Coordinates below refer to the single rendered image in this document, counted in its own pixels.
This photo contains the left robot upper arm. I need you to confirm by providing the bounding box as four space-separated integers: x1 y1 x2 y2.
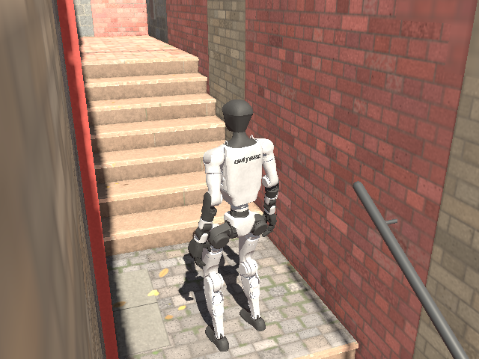
203 146 225 206

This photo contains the robot left forearm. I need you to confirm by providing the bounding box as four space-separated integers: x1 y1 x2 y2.
194 192 217 243

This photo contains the right robot upper arm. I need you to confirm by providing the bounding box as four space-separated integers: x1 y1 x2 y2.
254 138 278 188

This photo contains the robot right forearm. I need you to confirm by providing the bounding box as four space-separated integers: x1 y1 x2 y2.
263 181 279 215

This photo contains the right robot foot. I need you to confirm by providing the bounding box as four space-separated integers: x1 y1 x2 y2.
239 308 266 331

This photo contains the robot right hand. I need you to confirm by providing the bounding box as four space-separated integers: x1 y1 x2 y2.
262 211 277 237

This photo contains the left robot shin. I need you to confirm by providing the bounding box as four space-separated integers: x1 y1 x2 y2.
204 276 224 339

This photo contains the robot left hand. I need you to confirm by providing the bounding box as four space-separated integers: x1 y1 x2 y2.
188 239 211 266

